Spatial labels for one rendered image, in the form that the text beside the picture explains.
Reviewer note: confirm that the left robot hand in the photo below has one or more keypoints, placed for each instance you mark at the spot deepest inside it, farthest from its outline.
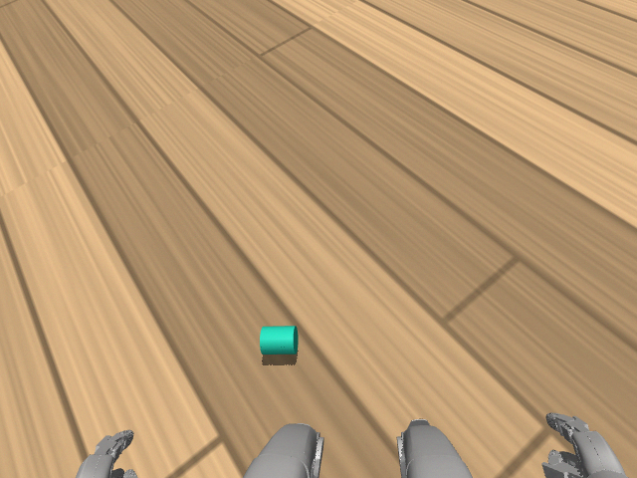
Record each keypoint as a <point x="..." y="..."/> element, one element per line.
<point x="100" y="464"/>

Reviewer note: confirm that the can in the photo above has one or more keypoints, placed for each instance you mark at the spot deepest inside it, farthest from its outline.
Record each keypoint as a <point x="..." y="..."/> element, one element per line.
<point x="281" y="340"/>

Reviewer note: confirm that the right robot hand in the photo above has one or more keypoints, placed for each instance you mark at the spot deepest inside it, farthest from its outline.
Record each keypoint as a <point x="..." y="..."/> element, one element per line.
<point x="593" y="453"/>

